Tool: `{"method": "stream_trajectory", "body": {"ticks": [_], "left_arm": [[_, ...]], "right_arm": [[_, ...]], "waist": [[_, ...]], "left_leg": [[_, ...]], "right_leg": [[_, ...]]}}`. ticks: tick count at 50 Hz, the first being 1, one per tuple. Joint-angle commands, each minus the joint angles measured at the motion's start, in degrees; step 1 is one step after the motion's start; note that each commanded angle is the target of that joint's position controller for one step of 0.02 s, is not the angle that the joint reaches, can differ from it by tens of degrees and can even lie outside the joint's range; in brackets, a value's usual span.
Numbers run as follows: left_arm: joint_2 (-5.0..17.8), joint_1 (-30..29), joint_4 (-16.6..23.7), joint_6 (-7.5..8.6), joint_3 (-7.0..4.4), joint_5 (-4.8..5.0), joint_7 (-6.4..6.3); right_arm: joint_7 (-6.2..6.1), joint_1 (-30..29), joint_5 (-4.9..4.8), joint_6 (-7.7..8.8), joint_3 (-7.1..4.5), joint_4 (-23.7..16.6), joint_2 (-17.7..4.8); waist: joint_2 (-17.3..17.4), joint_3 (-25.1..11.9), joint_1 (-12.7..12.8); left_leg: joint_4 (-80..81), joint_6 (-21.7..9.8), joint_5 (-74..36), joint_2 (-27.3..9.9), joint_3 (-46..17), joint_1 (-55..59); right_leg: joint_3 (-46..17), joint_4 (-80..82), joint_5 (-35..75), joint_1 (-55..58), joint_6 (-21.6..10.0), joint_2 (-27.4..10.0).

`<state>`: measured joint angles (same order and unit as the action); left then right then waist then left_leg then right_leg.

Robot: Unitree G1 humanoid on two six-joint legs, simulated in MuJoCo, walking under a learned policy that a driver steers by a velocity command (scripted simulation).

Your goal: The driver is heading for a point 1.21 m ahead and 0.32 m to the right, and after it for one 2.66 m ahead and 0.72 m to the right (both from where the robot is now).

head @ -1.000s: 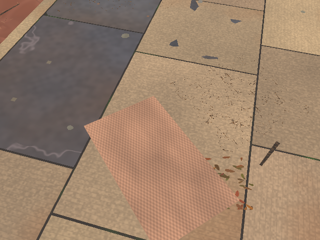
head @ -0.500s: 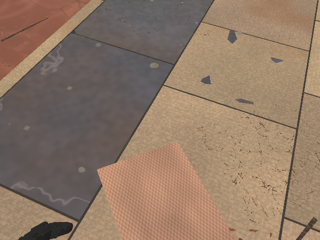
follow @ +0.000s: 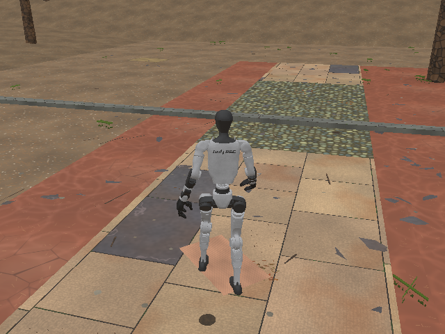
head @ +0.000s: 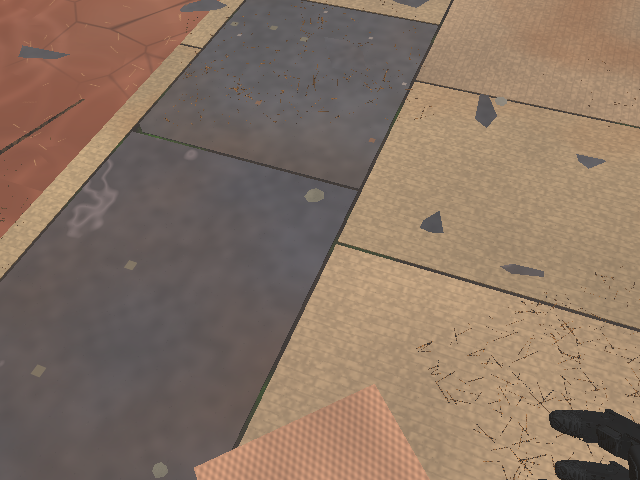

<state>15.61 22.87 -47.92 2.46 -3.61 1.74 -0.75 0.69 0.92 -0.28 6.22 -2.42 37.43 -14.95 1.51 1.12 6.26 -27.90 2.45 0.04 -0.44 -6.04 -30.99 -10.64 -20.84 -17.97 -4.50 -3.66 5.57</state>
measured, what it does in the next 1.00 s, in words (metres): walks ahead, turning right: left foot, then right foot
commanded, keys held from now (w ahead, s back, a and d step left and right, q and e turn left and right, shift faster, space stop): w+e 0.56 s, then w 0.44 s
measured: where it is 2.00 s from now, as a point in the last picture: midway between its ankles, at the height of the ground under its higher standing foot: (531, 252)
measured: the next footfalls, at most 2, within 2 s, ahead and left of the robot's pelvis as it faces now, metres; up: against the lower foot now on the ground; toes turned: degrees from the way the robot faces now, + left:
left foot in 0.06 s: +0.20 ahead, +0.13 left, +0.00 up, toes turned -7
right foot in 0.56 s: +0.42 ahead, -0.19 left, +0.00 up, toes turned -23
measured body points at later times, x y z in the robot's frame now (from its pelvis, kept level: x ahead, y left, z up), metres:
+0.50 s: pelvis +0.26 -0.02 -0.01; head +0.30 -0.04 +0.44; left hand +0.55 +0.14 -0.09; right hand +0.19 -0.31 -0.13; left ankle +0.16 +0.14 -0.74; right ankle +0.38 -0.19 -0.71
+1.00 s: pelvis +0.52 -0.13 +0.00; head +0.54 -0.15 +0.45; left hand +0.69 +0.11 -0.12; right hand +0.60 -0.44 -0.09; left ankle +0.75 -0.08 -0.71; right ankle +0.38 -0.18 -0.74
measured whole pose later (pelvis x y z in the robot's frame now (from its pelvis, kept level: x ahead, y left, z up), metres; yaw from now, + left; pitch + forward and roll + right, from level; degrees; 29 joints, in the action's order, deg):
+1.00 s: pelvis +0.52 -0.13 +0.00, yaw -26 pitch +2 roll -2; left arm 16.4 20.3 -44.1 3.3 -3.2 0.8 0.3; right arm 2.1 4.6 -0.5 4.9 -1.8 42.1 -15.7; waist 2.6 0.8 4.1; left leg -32.1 0.9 -4.0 -4.4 -1.6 -35.1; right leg -2.0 -16.0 -17.7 -0.1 -3.1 4.5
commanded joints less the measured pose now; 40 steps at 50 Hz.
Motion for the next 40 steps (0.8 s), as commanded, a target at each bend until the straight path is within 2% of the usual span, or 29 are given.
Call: {"method": "stream_trajectory", "body": {"ticks": [1,2,3,4,5,6,7,8,9,10,12,15,19,23,25,26,27,28,29,30,31,32,33,34,35,37,40], "left_arm": [[9.71,-0.88,3.62,-0.09,-2.53,0.01,-0.59],[8.71,-1.88,4.24,-0.10,-2.24,-0.16,-0.50],[6.20,-3.19,5.49,0.18,-1.33,-0.80,-0.19],[1.94,2.22,6.80,0.77,-0.08,-0.73,-0.23],[3.73,5.29,7.78,1.14,0.21,0.29,-0.15],[8.76,1.72,6.96,0.90,-1.12,0.76,-0.19],[9.61,-2.92,7.66,0.51,-1.49,0.25,-0.14],[8.80,-5.05,8.35,0.27,-1.58,-0.28,-0.02],[8.07,-5.91,8.86,-0.02,-1.79,-0.50,0.25],[6.83,-5.64,9.17,-0.41,-1.65,-0.20,0.58],[4.73,-6.48,10.27,-0.97,-1.20,-0.14,0.95],[4.04,-9.63,12.04,-1.03,-0.81,-0.59,1.42],[3.23,-16.22,13.73,-0.23,-0.12,-0.53,2.86],[3.94,-21.93,16.78,-0.33,-0.20,-0.36,3.96],[5.37,-21.33,17.68,-0.57,-0.90,-0.62,4.24],[6.74,-18.50,17.41,-0.81,-1.67,-0.80,4.17],[8.91,-11.06,15.69,-1.03,-3.05,-0.71,3.91],[12.61,-0.88,13.02,-1.48,-5.05,-0.49,3.00],[19.44,1.35,12.62,-1.49,-6.23,-0.11,1.97],[17.40,2.48,14.69,-0.58,-5.02,-0.28,2.22],[12.97,1.68,13.35,0.09,-3.65,-0.94,2.64],[11.68,-1.09,13.03,0.51,-3.15,-0.89,2.62],[9.85,-5.26,13.24,0.62,-2.51,-1.01,2.49],[8.06,-8.21,13.81,0.80,-1.78,-1.66,2.43],[7.49,-9.62,14.12,0.98,-1.51,-2.07,2.36],[7.83,-9.71,13.14,1.74,-1.57,-1.83,2.14],[8.73,-7.95,11.20,2.15,-1.76,-1.68,1.35]], "right_arm": [[0.11,-0.85,-0.48,1.70,-2.42,-4.11,-6.94],[-0.26,4.02,-0.19,1.89,-3.20,-2.87,-8.35],[-0.77,11.97,0.75,2.06,-4.08,-1.90,-10.88],[-1.19,19.55,1.62,1.43,-5.29,-0.90,-15.74],[-0.58,21.57,0.49,0.61,-5.15,0.91,-14.34],[-0.62,18.40,0.16,0.36,-3.88,0.05,-9.26],[-0.71,15.69,0.32,0.02,-3.18,-0.16,-7.17],[-0.56,13.21,0.59,-0.16,-2.65,0.21,-5.97],[-0.52,11.64,0.91,-0.16,-2.29,0.63,-5.03],[-0.47,10.76,1.08,-0.04,-2.29,1.00,-5.06],[-0.37,10.64,0.71,0.49,-2.75,1.87,-5.95],[-0.54,10.99,0.69,0.70,-3.52,3.30,-8.22],[-0.90,12.22,0.25,0.02,-3.89,4.81,-10.18],[-0.97,15.41,-0.91,-1.09,-4.54,6.74,-12.40],[-1.18,15.58,-1.38,-1.87,-4.99,7.03,-13.92],[-1.40,15.56,-1.58,-2.29,-5.25,7.01,-14.86],[-1.64,15.05,-1.75,-2.77,-5.17,6.87,-14.91],[-1.94,15.89,-1.14,-2.72,-4.38,6.49,-13.18],[-1.31,20.77,1.55,-1.80,-1.77,3.56,-5.80],[-0.51,19.35,0.76,0.28,-1.06,3.13,-6.75],[0.14,13.58,-1.99,1.12,-2.38,2.41,-11.07],[0.13,11.39,-2.20,1.59,-1.94,1.67,-10.42],[-0.38,10.87,-0.86,1.58,-1.93,2.35,-9.98],[-0.58,11.77,-0.14,1.00,-2.26,2.86,-10.31],[-0.48,13.31,-0.08,0.23,-2.32,3.33,-10.07],[-0.53,14.61,0.32,-0.95,-1.98,4.12,-8.27],[-0.72,9.64,0.71,-1.49,-1.34,2.77,-6.52]], "waist": [[-8.42,-1.47,-4.47],[-8.22,-3.91,-7.19],[-5.78,-10.66,-11.20],[6.51,-19.74,-11.21],[17.50,-21.32,-9.94],[9.05,-12.71,-10.76],[4.52,-6.76,-10.78],[2.71,-2.96,-9.51],[3.82,-0.96,-8.22],[5.03,-0.04,-7.25],[4.85,0.22,-6.71],[2.73,0.31,-6.82],[1.43,1.32,-9.17],[1.56,2.90,-10.41],[2.74,1.57,-8.89],[3.78,-0.80,-6.88],[3.23,-4.81,-2.37],[0.93,-10.02,2.28],[-14.47,-15.11,-1.68],[-13.13,-25.78,-0.32],[-7.67,-19.04,1.46],[-6.30,-11.92,-0.26],[-3.08,-7.87,-2.68],[-4.11,-5.76,-4.99],[-5.29,-5.41,-6.52],[-4.87,-4.91,-7.46],[-4.27,-1.86,-6.30]], "left_leg": [[3.50,-1.77,2.70,1.48,1.41,10.12],[5.49,-3.47,2.41,0.81,1.88,17.74],[3.18,-6.91,3.43,-5.83,-3.22,31.11],[3.15,-14.12,7.51,-18.67,-21.46,51.58],[8.09,-18.70,19.26,-25.52,-38.77,54.31],[9.80,-16.45,24.86,-22.71,-33.08,47.19],[10.73,-14.22,21.01,-19.77,-23.87,39.87],[12.62,-13.34,15.45,-17.14,-17.94,33.45],[14.24,-12.81,11.51,-15.38,-13.56,29.18],[15.93,-12.46,9.34,-14.18,-9.98,25.86],[18.31,-13.45,4.93,-14.04,-5.31,23.67],[19.58,-14.24,-1.47,-14.49,0.56,24.52],[19.37,-12.06,-4.48,-12.87,8.75,25.65],[17.19,-10.38,-7.49,-15.08,11.77,31.80],[11.72,-9.16,-21.61,-15.57,13.90,34.66],[6.03,-8.45,-31.70,-15.29,15.17,35.18],[-4.14,-7.14,-37.27,-13.91,17.10,33.08],[-18.47,-4.98,-30.56,-11.79,18.02,23.27],[-40.55,-1.35,15.94,-3.88,17.30,-2.76],[-50.53,-1.23,35.15,1.66,3.63,-11.05],[-51.58,-2.14,30.07,-1.66,1.04,-16.01],[-47.70,-2.91,25.31,-3.97,2.20,-16.13],[-43.21,-2.72,21.56,-6.29,2.64,-13.23],[-39.92,-2.48,19.13,-7.78,2.41,-8.74],[-38.67,-2.10,17.66,-8.25,2.35,-5.38],[-35.37,-0.75,15.42,-8.18,3.21,-3.47],[-26.19,0.75,6.27,-8.11,3.46,-6.41]], "right_leg": [[-13.65,-0.41,16.53,-2.87,-6.14,-13.42],[-12.58,-4.96,19.51,-4.27,-4.69,-11.34],[-9.39,-16.80,17.73,-9.58,-2.86,-8.65],[-1.25,-35.51,0.20,-25.72,0.97,-1.00],[1.32,-46.79,-17.16,-37.75,1.99,-2.35],[0.34,-51.46,-12.72,-41.33,2.44,-5.85],[2.31,-51.71,-7.81,-41.05,2.86,-7.69],[3.17,-49.64,-4.56,-39.63,3.24,-9.13],[3.32,-47.52,-2.39,-38.07,3.37,-10.67],[3.95,-46.35,-1.19,-36.02,3.49,-11.61],[5.00,-44.11,1.16,-35.69,4.10,-12.37],[5.22,-37.00,8.01,-37.14,4.93,-13.00],[8.57,-23.67,19.34,-33.45,3.91,-11.69],[11.22,-17.03,16.31,-33.10,1.56,-10.36],[13.91,-15.45,10.34,-29.33,-0.56,-7.74],[15.77,-15.20,7.41,-24.35,-1.85,-5.45],[17.10,-12.35,8.83,-14.07,-3.70,-2.84],[13.79,-10.99,11.26,2.67,-6.08,-2.77],[-14.49,-9.30,7.51,24.25,-14.88,-18.76],[-37.69,0.75,-0.44,29.89,-20.82,-26.26],[-29.33,2.74,0.42,25.75,-16.99,-24.50],[-21.25,2.80,4.25,17.20,-14.87,-22.31],[-15.17,3.07,9.83,8.77,-12.99,-20.10],[-10.93,4.39,16.20,2.04,-12.14,-18.26],[-9.10,5.99,18.71,-1.98,-12.10,-17.32],[-5.37,8.35,23.20,-5.69,-12.85,-16.73],[-0.64,10.61,24.57,-6.63,-11.96,-15.41]]}}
